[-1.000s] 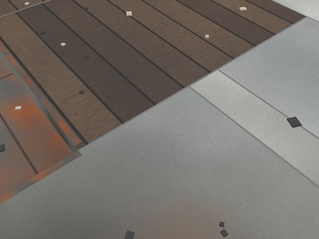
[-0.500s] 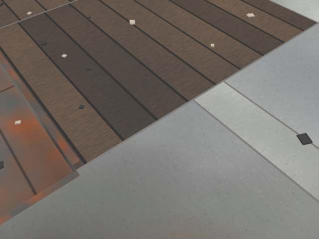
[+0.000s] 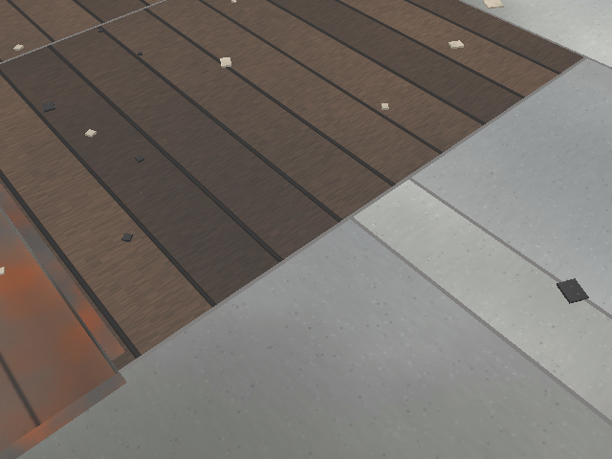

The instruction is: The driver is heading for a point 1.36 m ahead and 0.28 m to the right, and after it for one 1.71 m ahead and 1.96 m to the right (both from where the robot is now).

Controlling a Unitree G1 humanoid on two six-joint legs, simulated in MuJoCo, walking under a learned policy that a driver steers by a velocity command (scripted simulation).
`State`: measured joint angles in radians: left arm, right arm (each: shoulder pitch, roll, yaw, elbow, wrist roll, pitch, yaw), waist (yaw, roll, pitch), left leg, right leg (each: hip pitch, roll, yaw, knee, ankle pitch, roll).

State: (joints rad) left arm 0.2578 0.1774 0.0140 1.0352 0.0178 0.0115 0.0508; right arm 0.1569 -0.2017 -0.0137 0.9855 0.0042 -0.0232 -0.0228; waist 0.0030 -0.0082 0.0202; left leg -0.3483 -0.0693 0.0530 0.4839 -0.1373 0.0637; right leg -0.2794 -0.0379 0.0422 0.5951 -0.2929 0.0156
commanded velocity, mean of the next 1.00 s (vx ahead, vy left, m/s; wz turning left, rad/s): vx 0.12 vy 0.00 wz -0.11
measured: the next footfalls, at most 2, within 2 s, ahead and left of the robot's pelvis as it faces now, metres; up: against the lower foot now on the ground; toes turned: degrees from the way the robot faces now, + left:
right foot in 1.28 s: +0.36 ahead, -0.14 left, +0.00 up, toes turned -22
left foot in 1.72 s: +0.40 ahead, +0.10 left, +0.00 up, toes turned -26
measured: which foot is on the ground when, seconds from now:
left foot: down 0.00-1.00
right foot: down 0.00-0.82, up 0.84-1.00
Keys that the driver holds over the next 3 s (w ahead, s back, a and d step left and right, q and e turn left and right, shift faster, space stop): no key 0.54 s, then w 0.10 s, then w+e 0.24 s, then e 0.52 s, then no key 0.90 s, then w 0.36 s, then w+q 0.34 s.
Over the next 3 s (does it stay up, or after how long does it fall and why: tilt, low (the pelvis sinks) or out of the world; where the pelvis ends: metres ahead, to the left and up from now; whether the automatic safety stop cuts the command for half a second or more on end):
stays up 0.54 -0.10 -0.01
